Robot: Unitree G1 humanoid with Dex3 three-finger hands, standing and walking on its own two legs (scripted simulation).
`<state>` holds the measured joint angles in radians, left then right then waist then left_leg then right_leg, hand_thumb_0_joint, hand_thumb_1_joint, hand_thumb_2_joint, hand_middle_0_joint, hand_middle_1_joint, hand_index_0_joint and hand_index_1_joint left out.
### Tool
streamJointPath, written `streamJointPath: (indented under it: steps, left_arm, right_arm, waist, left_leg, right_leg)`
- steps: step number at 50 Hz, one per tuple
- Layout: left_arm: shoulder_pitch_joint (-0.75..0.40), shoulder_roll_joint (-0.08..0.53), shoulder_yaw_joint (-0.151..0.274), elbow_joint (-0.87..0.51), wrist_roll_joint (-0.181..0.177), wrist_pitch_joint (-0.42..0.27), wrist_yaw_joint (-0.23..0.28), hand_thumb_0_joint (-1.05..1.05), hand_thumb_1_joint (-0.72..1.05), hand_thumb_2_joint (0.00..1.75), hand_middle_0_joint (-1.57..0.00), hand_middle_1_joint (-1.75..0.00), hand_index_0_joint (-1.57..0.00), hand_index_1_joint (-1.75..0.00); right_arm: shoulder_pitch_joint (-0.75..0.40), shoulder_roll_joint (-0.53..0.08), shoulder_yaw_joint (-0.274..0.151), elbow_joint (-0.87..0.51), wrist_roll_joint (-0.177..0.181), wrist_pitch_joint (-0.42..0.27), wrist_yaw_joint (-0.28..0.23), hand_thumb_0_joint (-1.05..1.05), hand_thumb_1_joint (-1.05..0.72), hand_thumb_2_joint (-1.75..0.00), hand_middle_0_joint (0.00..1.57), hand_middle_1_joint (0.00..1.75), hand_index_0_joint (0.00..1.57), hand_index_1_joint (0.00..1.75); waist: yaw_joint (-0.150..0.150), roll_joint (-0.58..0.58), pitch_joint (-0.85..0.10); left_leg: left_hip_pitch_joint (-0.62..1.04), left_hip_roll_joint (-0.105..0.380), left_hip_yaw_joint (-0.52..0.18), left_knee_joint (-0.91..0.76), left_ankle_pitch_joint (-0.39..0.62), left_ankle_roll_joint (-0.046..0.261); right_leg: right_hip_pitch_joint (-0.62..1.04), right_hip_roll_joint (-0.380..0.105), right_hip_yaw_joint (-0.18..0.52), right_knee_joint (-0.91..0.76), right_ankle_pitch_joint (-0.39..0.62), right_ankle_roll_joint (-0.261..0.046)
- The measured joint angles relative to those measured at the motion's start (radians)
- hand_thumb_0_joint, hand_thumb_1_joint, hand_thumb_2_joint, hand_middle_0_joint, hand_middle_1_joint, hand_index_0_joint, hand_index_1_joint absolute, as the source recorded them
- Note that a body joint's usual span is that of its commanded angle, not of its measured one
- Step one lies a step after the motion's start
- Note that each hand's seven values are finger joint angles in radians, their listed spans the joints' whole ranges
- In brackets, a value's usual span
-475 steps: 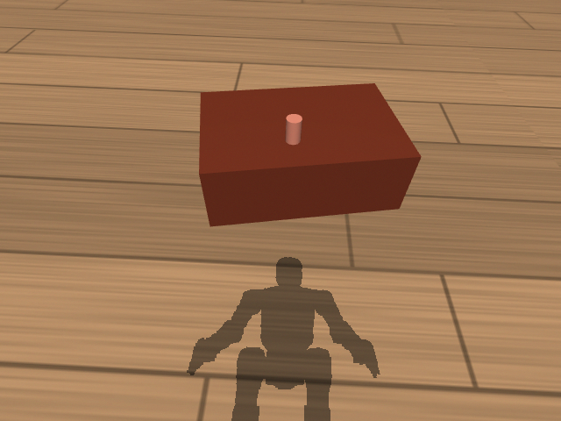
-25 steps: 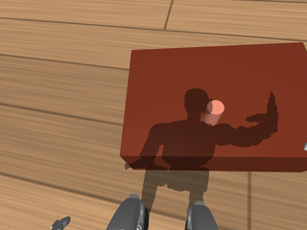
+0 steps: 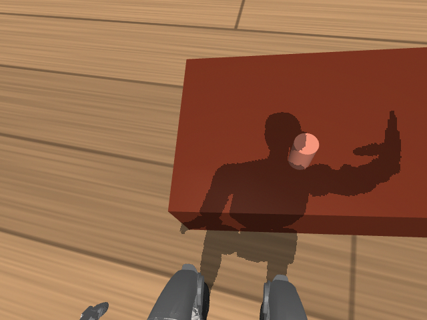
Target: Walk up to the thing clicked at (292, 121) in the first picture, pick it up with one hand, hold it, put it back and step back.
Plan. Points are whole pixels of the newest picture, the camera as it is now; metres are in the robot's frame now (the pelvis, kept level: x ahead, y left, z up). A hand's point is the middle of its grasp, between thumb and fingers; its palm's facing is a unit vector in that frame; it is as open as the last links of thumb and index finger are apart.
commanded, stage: go down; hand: right
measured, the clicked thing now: (302, 152) +0.56 -0.18 -0.29
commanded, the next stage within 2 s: approach in 0.26 s
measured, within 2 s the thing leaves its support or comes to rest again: neither
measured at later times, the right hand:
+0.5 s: hand out of the picture +0.45 -0.37 +0.01, palm faces +0.21 +0.98 -0.06, open 17.3 cm
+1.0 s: hand (360, 162) +0.50 -0.30 -0.21, palm faces +0.13 +0.99 +0.01, open 17.2 cm
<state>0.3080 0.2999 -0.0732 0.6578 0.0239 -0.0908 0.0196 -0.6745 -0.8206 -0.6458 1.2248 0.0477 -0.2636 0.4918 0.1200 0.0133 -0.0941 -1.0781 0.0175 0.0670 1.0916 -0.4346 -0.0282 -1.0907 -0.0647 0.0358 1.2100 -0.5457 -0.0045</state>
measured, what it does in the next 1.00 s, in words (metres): lowers itself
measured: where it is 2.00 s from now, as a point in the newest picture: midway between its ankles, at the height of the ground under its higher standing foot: outside the picture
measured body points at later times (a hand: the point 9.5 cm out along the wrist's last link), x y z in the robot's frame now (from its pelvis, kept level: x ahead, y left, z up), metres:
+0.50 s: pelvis -0.01 +0.00 -0.02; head +0.17 -0.05 +0.39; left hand +0.04 +0.28 -0.11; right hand +0.43 -0.42 +0.02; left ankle +0.04 +0.15 -0.64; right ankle +0.01 -0.11 -0.64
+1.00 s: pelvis -0.06 +0.01 -0.23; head +0.19 -0.05 +0.14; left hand +0.00 +0.28 -0.33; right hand +0.48 -0.36 -0.21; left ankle +0.04 +0.15 -0.64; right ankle +0.00 -0.11 -0.64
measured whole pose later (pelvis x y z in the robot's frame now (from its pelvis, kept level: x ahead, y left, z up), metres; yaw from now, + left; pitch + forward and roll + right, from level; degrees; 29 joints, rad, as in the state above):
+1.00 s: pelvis -0.06 +0.01 -0.23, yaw +3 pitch +37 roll +8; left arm 0.17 0.31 -0.16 0.61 0.10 -0.06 -0.04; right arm -1.10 -0.93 -0.71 1.31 0.02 -0.47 0.47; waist 0.25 0.00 -0.08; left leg -1.99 0.04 0.08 1.95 -0.60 -0.03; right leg -2.01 -0.04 0.11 2.08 -0.72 0.00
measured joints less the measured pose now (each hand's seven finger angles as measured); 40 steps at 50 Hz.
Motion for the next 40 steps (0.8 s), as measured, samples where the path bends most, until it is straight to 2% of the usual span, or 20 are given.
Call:
streamJointPath:
  steps: [6, 20, 25, 29, 34, 36, 40]
  left_arm:
    - [-0.001, 0.006, -0.003, -0.002, 0.001, -0.001, 0.001, 0.0, 0.91, 0.9, -0.19, -0.3, -0.19, -0.3]
    - [0.003, 0.022, -0.012, -0.01, 0.005, 0.011, -0.004, 0.0, 0.9, 0.9, -0.19, -0.3, -0.18, -0.3]
    - [0.01, 0.023, -0.022, -0.015, 0.01, 0.008, -0.009, 0.0, 0.9, 0.91, -0.19, -0.29, -0.18, -0.3]
    - [0.01, 0.031, -0.029, -0.025, 0.018, -0.004, -0.016, 0.0, 0.89, 0.91, -0.19, -0.29, -0.18, -0.3]
    - [-0.01, 0.043, -0.043, -0.048, 0.025, -0.015, -0.024, 0.0, 0.88, 0.91, -0.19, -0.29, -0.18, -0.3]
    - [-0.03, 0.042, -0.05, -0.055, 0.029, -0.017, -0.026, 0.0, 0.88, 0.91, -0.19, -0.29, -0.18, -0.3]
    - [-0.08, 0.033, -0.061, -0.059, 0.043, -0.017, -0.03, 0.0, 0.88, 0.91, -0.19, -0.29, -0.18, -0.3]
  right_arm:
    - [-0.04, -0.03, 0.004, 0.027, 0.004, -0.016, 0.007, -0.01, 0.46, -0.03, 0.07, 0.04, 0.07, 0.04]
    - [-0.111, -0.078, -0.021, 0.057, 0.003, -0.031, 0.015, -0.01, 0.5, -0.03, 0.07, 0.04, 0.06, 0.04]
    - [-0.136, -0.091, -0.016, 0.083, 0.022, -0.061, 0.021, -0.01, 0.51, -0.03, 0.06, 0.04, 0.06, 0.04]
    - [-0.163, -0.093, -0.01, 0.107, 0.056, -0.125, 0.036, -0.01, 0.52, -0.04, 0.06, 0.04, 0.06, 0.04]
    - [-0.187, -0.067, -0.031, 0.097, 0.099, -0.221, 0.064, -0.01, 0.53, -0.04, 0.06, 0.04, 0.06, 0.04]
    - [-0.205, -0.061, -0.049, 0.094, 0.1, -0.244, 0.071, -0.01, 0.53, -0.04, 0.06, 0.04, 0.06, 0.04]
    - [-0.262, -0.073, -0.08, 0.093, 0.077, -0.269, 0.071, -0.01, 0.53, -0.03, 0.07, 0.04, 0.07, 0.04]
  waist:
    - [0.01, 0.003, 0.001]
    - [0.031, 0.002, 0.004]
    - [0.035, -0.002, -0.006]
    - [0.043, -0.006, -0.032]
    - [0.061, -0.01, -0.066]
    - [0.073, -0.011, -0.069]
    - [0.097, -0.014, -0.052]
  left_leg:
    - [-0.019, 0.0, 0.004, 0.011, 0.0, 0.0]
    - [-0.074, -0.004, 0.005, 0.042, -0.002, 0.0]
    - [-0.115, -0.005, 0.006, 0.073, -0.01, 0.0]
    - [-0.217, -0.004, 0.006, 0.159, -0.037, 0.001]
    - [-0.403, 0.003, 0.004, 0.34, -0.093, -0.001]
    - [-0.481, 0.007, 0.006, 0.42, -0.115, 0.0]
    - [-0.63, 0.013, 0.012, 0.572, -0.148, 0.001]
  right_leg:
    - [-0.022, 0.001, 0.005, 0.013, 0.0, 0.001]
    - [-0.079, -0.004, 0.009, 0.052, -0.008, -0.001]
    - [-0.121, -0.005, 0.012, 0.085, -0.017, -0.001]
    - [-0.22, -0.005, 0.017, 0.17, -0.044, -0.001]
    - [-0.401, 0.0, 0.026, 0.344, -0.1, 0.0]
    - [-0.479, 0.003, 0.032, 0.422, -0.121, 0.001]
    - [-0.63, 0.009, 0.049, 0.577, -0.156, 0.004]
